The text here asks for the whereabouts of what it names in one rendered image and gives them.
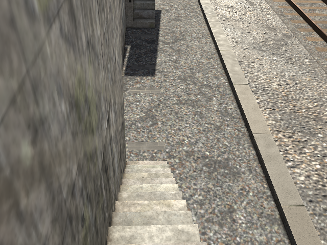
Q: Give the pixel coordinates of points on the stairs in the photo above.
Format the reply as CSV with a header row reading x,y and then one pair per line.
x,y
144,13
150,209

